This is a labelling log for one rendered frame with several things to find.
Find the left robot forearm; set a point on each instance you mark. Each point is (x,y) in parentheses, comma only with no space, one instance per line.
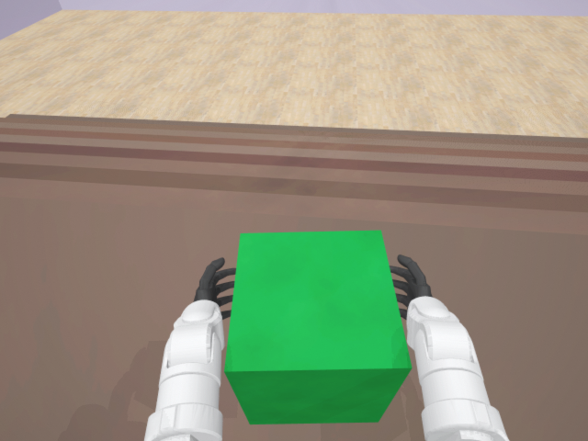
(187,407)

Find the right robot hand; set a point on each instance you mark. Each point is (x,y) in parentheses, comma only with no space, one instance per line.
(416,286)

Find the carton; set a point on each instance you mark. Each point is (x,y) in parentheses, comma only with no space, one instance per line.
(315,333)

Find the left robot hand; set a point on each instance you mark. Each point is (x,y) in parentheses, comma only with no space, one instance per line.
(208,290)

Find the right robot forearm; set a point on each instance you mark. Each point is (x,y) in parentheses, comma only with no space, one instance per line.
(456,404)

